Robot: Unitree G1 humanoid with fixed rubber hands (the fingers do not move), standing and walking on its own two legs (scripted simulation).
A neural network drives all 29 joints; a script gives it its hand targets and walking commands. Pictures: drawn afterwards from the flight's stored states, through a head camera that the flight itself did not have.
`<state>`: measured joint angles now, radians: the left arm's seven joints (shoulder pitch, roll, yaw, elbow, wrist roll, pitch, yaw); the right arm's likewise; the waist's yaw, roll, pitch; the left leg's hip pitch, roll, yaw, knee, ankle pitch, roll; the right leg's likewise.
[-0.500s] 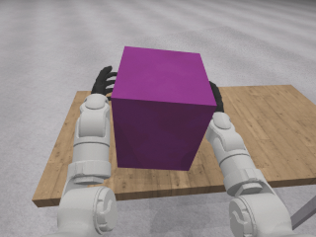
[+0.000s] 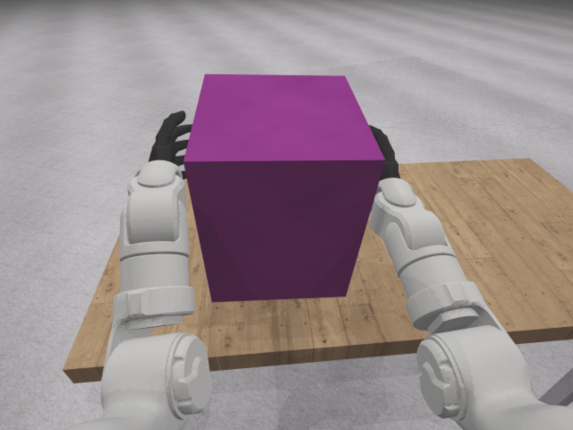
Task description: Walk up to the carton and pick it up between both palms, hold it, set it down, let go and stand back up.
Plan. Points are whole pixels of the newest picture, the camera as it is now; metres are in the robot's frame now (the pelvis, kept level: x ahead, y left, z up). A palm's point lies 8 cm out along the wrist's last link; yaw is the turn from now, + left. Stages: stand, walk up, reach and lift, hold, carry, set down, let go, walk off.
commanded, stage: reach and lift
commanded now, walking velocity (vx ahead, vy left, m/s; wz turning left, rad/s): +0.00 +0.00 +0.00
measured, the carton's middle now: (278, 189) +0.41 -0.02 +0.19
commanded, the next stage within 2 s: hold in 0.72 s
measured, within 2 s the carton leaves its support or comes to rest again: neither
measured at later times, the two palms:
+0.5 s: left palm (159, 158) +0.39 +0.13 +0.26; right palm (382, 166) +0.38 -0.16 +0.23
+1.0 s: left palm (149, 148) +0.37 +0.13 +0.28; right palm (387, 153) +0.37 -0.16 +0.26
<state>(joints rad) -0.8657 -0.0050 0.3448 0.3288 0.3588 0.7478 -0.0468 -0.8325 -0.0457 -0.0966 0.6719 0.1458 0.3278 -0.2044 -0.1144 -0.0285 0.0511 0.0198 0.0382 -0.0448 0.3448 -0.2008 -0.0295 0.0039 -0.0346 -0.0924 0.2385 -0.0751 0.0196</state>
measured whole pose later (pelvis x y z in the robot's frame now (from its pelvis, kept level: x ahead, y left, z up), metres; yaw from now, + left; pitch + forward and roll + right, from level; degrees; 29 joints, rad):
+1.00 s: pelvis -0.01 -0.01 +0.00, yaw +0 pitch -9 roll -1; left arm -0.95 0.03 0.38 0.32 0.35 0.88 -0.06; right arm -0.94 -0.09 -0.05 0.64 0.24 0.53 -0.25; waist -0.09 0.00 -0.02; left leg -0.01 0.05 -0.05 0.36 -0.20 -0.04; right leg -0.04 -0.02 -0.09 0.27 -0.08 0.01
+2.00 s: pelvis +0.00 -0.02 +0.00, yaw +0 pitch -7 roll -1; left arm -0.97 0.06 0.40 0.31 0.35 0.94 -0.11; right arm -0.98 -0.10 -0.02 0.59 0.28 0.67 -0.30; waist -0.09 0.01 -0.07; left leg -0.03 0.06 -0.06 0.36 -0.20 -0.05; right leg -0.06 -0.01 -0.10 0.27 -0.09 -0.01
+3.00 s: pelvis +0.00 -0.02 +0.00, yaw +1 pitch -7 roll -1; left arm -0.97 0.06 0.41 0.30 0.36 0.94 -0.12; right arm -0.99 -0.09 -0.03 0.58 0.27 0.69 -0.30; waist -0.08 0.02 -0.07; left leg -0.04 0.07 -0.07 0.36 -0.20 -0.06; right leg -0.06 -0.01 -0.11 0.27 -0.09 -0.01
